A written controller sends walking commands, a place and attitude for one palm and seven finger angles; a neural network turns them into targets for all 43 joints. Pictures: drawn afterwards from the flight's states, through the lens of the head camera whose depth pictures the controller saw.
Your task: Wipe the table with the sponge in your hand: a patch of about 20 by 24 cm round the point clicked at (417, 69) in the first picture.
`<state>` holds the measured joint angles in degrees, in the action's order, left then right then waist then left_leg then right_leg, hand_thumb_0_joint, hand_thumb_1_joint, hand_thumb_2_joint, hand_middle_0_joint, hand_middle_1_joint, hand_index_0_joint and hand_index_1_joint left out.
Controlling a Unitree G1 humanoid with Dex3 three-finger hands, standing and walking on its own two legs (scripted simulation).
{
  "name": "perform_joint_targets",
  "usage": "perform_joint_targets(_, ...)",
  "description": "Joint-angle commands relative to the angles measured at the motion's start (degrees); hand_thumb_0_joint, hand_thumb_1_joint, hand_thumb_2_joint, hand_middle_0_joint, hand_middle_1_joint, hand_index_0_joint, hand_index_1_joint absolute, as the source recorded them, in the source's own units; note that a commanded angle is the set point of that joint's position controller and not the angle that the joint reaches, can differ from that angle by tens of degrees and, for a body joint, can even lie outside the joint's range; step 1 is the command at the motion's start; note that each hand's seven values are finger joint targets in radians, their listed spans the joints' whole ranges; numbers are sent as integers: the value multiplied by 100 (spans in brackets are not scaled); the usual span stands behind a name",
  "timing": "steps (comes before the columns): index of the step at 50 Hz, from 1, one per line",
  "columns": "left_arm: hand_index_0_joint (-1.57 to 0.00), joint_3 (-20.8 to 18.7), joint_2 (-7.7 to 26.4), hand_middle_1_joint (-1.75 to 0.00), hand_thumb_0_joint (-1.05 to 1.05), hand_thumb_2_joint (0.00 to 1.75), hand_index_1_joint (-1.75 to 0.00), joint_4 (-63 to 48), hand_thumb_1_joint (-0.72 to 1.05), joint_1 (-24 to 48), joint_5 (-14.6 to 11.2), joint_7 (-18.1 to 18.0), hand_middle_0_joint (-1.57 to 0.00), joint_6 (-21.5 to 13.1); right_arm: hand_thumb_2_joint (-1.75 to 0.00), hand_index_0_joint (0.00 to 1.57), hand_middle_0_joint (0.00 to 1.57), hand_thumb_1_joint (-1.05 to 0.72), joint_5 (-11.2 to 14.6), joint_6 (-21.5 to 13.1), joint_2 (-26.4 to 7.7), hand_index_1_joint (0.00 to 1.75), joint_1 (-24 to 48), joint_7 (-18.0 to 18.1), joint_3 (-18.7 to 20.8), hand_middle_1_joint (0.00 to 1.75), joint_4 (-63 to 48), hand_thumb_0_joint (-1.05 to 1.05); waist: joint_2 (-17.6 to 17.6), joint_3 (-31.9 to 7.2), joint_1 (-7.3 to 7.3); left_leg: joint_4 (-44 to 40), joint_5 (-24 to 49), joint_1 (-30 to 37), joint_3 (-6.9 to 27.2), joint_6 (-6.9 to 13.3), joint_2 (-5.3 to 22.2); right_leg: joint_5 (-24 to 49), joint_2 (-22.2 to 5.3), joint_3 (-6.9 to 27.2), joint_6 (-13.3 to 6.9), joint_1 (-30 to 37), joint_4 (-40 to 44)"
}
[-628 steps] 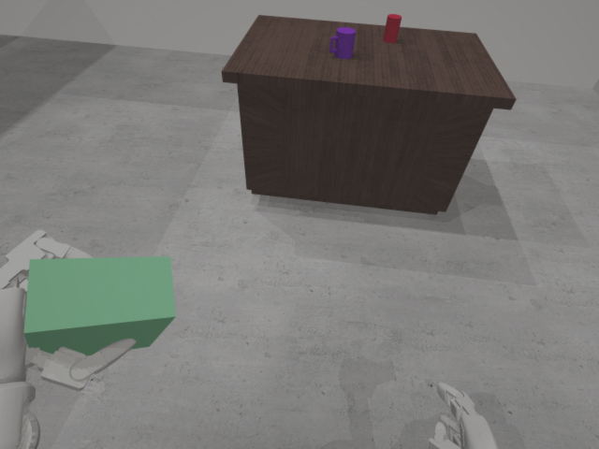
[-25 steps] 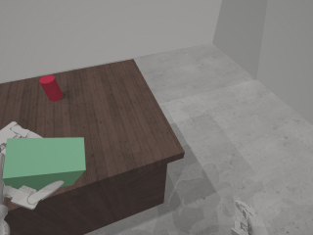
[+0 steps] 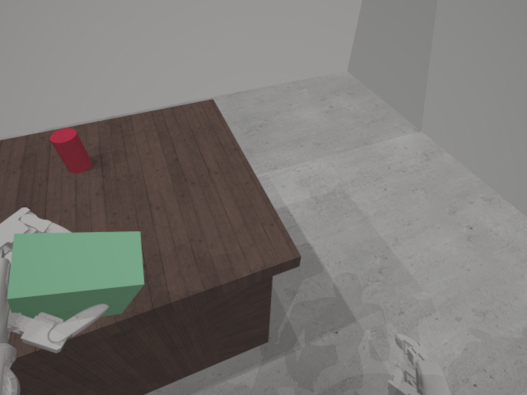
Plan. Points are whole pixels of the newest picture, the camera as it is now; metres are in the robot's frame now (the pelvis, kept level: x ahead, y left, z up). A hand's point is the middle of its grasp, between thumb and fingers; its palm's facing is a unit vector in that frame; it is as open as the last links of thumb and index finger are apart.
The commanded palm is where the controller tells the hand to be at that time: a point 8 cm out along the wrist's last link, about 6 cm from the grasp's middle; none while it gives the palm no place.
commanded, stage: shuffle to correct the standing spot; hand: left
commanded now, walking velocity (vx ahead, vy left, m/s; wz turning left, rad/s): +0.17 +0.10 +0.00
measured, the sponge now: (95, 279) +0.22 +0.21 +0.14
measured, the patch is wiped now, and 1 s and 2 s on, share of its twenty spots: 0.00 0.00 0.00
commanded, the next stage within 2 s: come to a stop and stand still in 0.88 s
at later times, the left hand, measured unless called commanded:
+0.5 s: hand (57, 266) +0.22 +0.24 +0.16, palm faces +0.35 -0.84 -0.41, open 10.3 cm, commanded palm +0.18 +0.28 +0.19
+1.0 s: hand (19, 237) +0.27 +0.32 +0.15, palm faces +0.33 -0.85 -0.40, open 10.3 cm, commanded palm +0.23 +0.35 +0.19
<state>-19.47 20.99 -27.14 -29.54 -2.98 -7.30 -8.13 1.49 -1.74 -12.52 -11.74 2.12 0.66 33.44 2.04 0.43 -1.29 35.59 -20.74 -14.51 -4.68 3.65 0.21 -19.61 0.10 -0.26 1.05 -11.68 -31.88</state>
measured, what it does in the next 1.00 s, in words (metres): steps on the spot: right foot, then left foot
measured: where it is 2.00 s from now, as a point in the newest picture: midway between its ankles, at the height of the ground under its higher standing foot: outside the picture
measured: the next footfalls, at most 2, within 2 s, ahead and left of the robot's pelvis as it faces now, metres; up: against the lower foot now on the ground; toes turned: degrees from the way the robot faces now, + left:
right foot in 0.36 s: +0.10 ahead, -0.11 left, +0.00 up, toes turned -6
left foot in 0.64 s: +0.15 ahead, +0.21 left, +0.00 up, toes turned -2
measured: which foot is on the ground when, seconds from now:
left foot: down 0.00-0.40, up 0.42-0.62, down 0.64-1.00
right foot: down 0.00-0.20, up 0.22-0.34, down 0.36-1.00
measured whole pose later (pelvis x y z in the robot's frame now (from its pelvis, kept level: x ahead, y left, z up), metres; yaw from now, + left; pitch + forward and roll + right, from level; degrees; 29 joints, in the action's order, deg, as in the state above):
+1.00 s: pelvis +0.05 +0.08 +0.00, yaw -4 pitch -1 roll -1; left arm -19.9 19.6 -24.1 -29.0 -2.5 -5.8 -8.7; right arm 2.3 -1.7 -11.9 -13.2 0.6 -0.6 35.7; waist 0.6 0.2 0.5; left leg 44.4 -20.6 -21.8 -0.9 1.3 2.4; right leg -14.1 -2.1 -3.6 0.3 -14.4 -30.0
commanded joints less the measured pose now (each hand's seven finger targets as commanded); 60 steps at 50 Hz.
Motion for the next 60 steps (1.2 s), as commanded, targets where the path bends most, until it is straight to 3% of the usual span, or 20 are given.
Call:
perform_joint_targets(1, -120, -765, 984, -160, 0, 130, -160, -1357, 10, 414, -34, -147, -120, -412, -90, 20, 20, -90, 16, -369, -662, 30, 641, 17, 248, 30, -917, 0, 118, -657, 101, -294, 2164, 292, 770, 179, 652, 2120, -278, 18, -412, 397, 826)
perform_joint_targets(5, -120, -829, 1006, -160, 0, 130, -160, -1279, 10, 418, -101, -151, -120, -456, -90, 20, 20, -90, 57, -261, -692, 30, 652, -34, 315, 30, -905, 0, -831, -693, 57, -19, 1411, -106, 290, -48, 83, 3406, -1099, 1240, -807, 707, 640)
perform_joint_targets(8, -120, -736, 903, -160, 0, 130, -160, -1508, 10, 426, -151, -162, -120, -483, -90, 20, 20, -90, 48, -252, -701, 30, 656, -27, 285, 30, -869, 0, 728, -839, -55, -1018, 2431, 1653, 1129, 294, 694, 2262, -265, 78, -292, -775, -825)
perform_joint_targets(10, -120, -680, 992, -160, 0, 130, -160, -1685, 10, 451, -16, -152, -120, -468, -90, 20, 20, -90, -45, -318, -644, 30, 646, -34, 296, 30, -908, 0, 1498, -605, -57, -1358, 3285, 2334, 1889, 600, 1329, -552, -27, -236, -147, -2178, -1640)
perform_joint_targets(17, -120, -810, 1058, -160, 0, 130, -160, -1112, 10, 450, -22, -134, -120, -452, -90, 20, 20, -90, -37, -424, -666, 30, 676, -16, 206, 30, -840, 0, 280, -468, 201, -599, 1920, -349, 783, 249, 782, 1251, -200, -561, -230, 710, 859)
perform_joint_targets(18, -120, -862, 1077, -160, 0, 130, -160, -951, 10, 292, -42, -127, -120, -449, -90, 20, 20, -90, -16, -409, -590, 30, 700, -1, 204, 30, -855, 0, -303, -641, 236, 163, 1281, -855, 581, 180, 530, 1415, -509, -44, -393, 1341, 989)
perform_joint_targets(20, -120, -900, 1113, -160, 0, 130, -160, -683, 10, 365, -55, -65, -120, -442, -90, 20, 20, -90, 25, -412, -657, 30, 646, -8, 356, 30, -903, 0, -1755, -371, 189, 2192, -667, -1818, 387, -122, -239, -335, -2012, 2875, -1143, 816, 1996)
perform_joint_targets(21, -120, -691, 963, -160, 0, 130, -160, -683, 10, 442, -75, -7, -120, -472, -90, 20, 20, -90, 35, -336, -845, 30, 499, -54, 491, 30, -872, 0, -1818, -73, 137, 2802, -576, -1866, 744, -271, -71, -1090, -2311, 3262, -1302, 205, 2401)
perform_joint_targets(24, -120, -664, 973, -160, 0, 130, -160, -891, 10, 749, -31, 29, -120, -531, -90, 20, 20, -90, 49, -212, -628, 30, 595, -138, 199, 30, -642, 0, -516, -33, -53, 2322, -116, -1434, 988, -215, 433, 7, -2017, 1838, -1195, -670, 1685)
perform_joint_targets(26, -120, -683, 1081, -160, 0, 130, -160, -1168, 10, 979, 26, -28, -120, -623, -90, 20, 20, -90, 43, -279, -484, 30, 667, -104, 126, 30, -670, 0, -686, -402, 17, 1103, -28, -574, 506, -150, 305, 311, -1636, 943, -959, -854, 1570)
perform_joint_targets(30, -120, -626, 1115, -160, 0, 130, -160, -2022, 10, 902, 19, -122, -120, -671, -90, 20, 20, -90, -30, -624, -503, 30, 721, 86, 236, 30, -753, 0, -217, -734, 73, -894, 266, 821, -20, -86, -115, -247, -1036, 443, -704, -775, 884)
perform_joint_targets(33, -120, -774, 1117, -160, 0, 130, -160, -2582, 10, 537, 97, -190, -120, -660, -90, 20, 20, -90, -31, -687, -748, 30, 643, 118, 357, 30, -896, 0, 1905, -858, 114, -1782, 834, 1504, 2260, 703, 1456, -757, 25, -442, -152, -1859, -1624)
perform_joint_targets(35, -120, -1038, 1292, -160, 0, 130, -160, -2077, 10, 278, 106, -148, -120, -545, -90, 20, 20, -90, -41, -691, -616, 30, 620, 58, 347, 30, -803, 0, 1678, -477, 76, -1852, 819, 507, 2126, 783, 1414, -900, -183, -264, -148, -1739, -2050)
perform_joint_targets(40, -120, -920, 910, -160, 0, 130, -160, -843, 10, -73, -19, -45, -120, -470, -90, 20, 20, -90, 49, -550, -649, 30, 407, -25, 287, 30, -745, 0, -97, -723, 153, 244, 1375, -704, 744, 134, 609, 1539, -261, -383, -259, 919, 1193)
perform_joint_targets(42, -120, -900, 972, -160, 0, 130, -160, -329, 10, -131, -13, -40, -120, -366, -90, 20, 20, -90, 64, -463, -592, 30, 364, -55, 280, 30, -779, 0, -1611, -778, 75, 2310, 3, -2132, 249, -169, -123, 2448, -1834, 1984, -1087, 1634, 1513)
perform_joint_targets(43, -120, -657, 752, -160, 0, 130, -160, -263, 10, 56, -125, 31, -120, -341, -90, 20, 20, -90, 151, -439, -731, 30, 263, -98, 450, 30, -804, 0, -2190, -614, 106, 2907, -402, -2151, 532, -310, -19, 2000, -2094, 2293, -1274, 1220, 1753)
perform_joint_targets(47, -120, -694, 1058, -160, 0, 130, -160, -1150, 10, 1120, -8, 63, -120, -499, -90, 20, 20, -90, 119, -284, -559, 30, 679, -125, 116, 30, -768, 0, -897, -168, 11, 885, -400, -618, 928, -145, 685, 1593, -1646, 701, -973, -818, 1321)
perform_joint_targets(50, -120, -398, 902, -160, 0, 130, -160, -1840, 10, 1427, 25, 20, -120, -614, -90, 20, 20, -90, -1, -559, -504, 30, 731, 42, 117, 30, -788, 0, 265, -388, 11, -1040, 551, 752, 334, -215, 99, 415, -633, -51, -609, -954, 264)
perform_joint_targets(52, -120, -367, 998, -160, 0, 130, -160, -2613, 10, 1683, 84, -51, -120, -615, -90, 20, 20, -90, -76, -632, -781, 30, 660, 67, 268, 30, -901, 0, 1857, -536, 68, -1967, 845, 1395, 2534, 298, 1500, -301, -81, -200, -212, -1753, -1192)
perform_joint_targets(60, -120, -960, 1181, -160, 0, 130, -160, -1742, 10, 151, -57, 109, -120, -435, -90, 20, 20, -90, -5, -682, -479, 30, 523, -107, 135, 30, -956, 0, 770, -724, 102, -1363, 1201, -208, 1365, -99, 1046, 1167, -71, -192, -141, 576, 1114)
